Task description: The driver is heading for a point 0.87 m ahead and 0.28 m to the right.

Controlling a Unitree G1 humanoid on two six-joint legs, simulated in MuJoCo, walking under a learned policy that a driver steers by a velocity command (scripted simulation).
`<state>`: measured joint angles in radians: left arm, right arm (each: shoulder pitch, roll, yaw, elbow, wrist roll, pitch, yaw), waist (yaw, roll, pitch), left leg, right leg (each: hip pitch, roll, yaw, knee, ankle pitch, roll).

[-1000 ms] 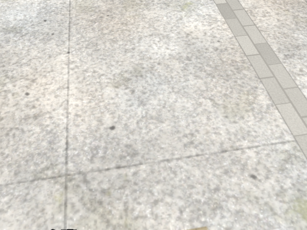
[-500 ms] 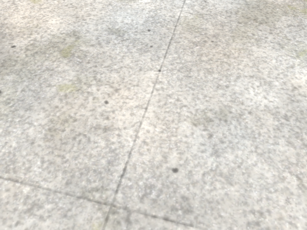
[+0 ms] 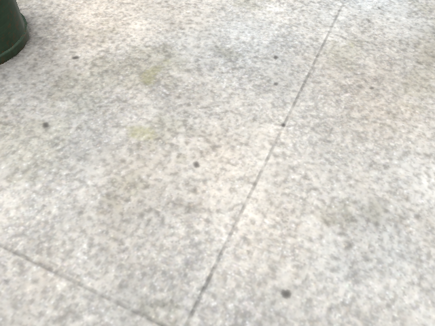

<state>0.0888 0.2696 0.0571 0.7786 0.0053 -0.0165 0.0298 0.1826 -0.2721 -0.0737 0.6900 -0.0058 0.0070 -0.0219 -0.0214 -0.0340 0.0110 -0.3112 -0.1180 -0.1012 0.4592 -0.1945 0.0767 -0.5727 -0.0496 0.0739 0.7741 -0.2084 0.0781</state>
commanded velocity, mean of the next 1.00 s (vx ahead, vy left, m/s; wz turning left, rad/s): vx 0.02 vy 0.00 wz -0.29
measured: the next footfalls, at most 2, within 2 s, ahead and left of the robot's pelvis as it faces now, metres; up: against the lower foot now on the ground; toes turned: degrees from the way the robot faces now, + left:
right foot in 0.08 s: +0.08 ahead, -0.17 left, +0.00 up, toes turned -11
left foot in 1.24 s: +0.16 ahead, +0.03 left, +0.00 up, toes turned -32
